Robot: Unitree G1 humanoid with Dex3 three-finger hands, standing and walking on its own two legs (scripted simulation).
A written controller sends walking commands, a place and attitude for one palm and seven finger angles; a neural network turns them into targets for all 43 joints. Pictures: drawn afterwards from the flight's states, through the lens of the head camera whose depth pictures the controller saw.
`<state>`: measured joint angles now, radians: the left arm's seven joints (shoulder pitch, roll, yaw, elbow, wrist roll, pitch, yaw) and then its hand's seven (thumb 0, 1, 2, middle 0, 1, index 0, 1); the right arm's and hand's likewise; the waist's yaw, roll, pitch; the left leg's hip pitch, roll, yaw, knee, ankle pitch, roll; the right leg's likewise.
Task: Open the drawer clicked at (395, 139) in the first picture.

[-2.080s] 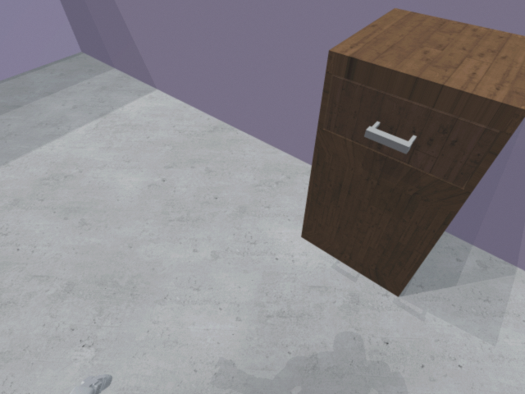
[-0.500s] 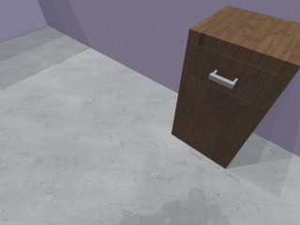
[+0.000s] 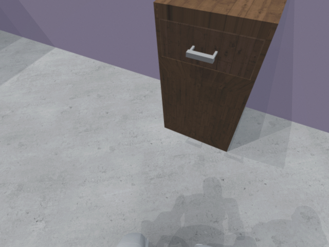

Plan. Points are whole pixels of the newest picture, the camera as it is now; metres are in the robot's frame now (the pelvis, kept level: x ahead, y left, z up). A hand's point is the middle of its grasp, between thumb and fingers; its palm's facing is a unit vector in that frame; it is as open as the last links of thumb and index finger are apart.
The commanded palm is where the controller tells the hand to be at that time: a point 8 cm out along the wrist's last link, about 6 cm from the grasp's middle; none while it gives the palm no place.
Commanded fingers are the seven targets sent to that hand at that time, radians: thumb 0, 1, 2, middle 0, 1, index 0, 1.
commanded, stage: turn to face it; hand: left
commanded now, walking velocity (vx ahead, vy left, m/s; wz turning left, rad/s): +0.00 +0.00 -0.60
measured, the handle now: (202, 53) +0.85 -0.09 -0.03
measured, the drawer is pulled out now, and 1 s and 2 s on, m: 0.00 0.00 0.00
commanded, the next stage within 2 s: take the last steps up to it in 0.60 s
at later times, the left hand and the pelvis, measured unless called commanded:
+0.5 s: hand out of the picture +0.09 +0.25 -0.16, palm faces -0.16 -0.96 -0.23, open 7.4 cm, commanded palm none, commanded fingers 0.00 0.90 0.90 -0.20 -0.30 -0.20 -0.30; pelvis -0.02 +0.06 +0.01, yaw -14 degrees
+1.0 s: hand (113, 238) +0.15 +0.17 -0.15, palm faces -0.45 -0.88 -0.17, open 7.4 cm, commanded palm none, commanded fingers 0.00 0.90 0.90 -0.20 -0.30 -0.20 -0.30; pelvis -0.01 +0.05 +0.02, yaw -25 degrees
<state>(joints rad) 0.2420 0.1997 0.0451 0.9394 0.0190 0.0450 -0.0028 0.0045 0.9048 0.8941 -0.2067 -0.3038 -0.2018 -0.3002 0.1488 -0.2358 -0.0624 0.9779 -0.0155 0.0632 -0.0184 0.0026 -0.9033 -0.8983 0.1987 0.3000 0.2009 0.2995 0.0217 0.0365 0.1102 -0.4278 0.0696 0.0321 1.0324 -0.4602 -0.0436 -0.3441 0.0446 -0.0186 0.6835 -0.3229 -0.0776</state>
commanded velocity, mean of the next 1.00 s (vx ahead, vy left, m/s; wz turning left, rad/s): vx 0.10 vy -0.01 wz -0.27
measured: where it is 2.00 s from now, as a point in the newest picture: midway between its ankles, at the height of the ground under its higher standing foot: (187, 233)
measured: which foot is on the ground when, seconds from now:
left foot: up 0.00-0.46, down 0.48-1.00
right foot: down 0.00-0.48, up 0.50-0.98, down 1.00-1.00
